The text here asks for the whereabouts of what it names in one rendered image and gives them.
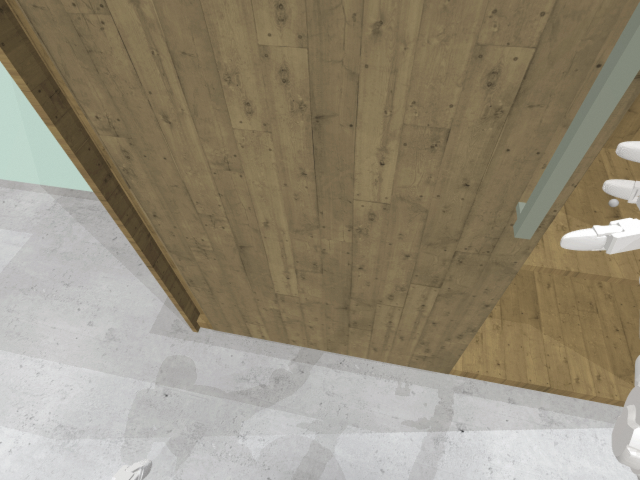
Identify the handle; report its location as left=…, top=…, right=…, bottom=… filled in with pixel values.
left=513, top=2, right=640, bottom=240

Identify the robot right upper arm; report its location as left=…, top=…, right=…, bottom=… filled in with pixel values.
left=612, top=385, right=640, bottom=480

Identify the robot left hand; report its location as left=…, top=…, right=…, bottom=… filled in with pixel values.
left=112, top=459, right=152, bottom=480

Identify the robot right hand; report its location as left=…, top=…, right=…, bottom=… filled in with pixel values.
left=560, top=141, right=640, bottom=254

